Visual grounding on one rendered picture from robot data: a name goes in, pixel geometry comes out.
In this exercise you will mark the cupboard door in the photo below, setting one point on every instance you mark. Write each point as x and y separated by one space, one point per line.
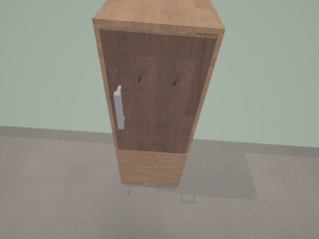
162 75

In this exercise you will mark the handle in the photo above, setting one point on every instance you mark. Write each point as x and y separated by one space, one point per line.
119 108

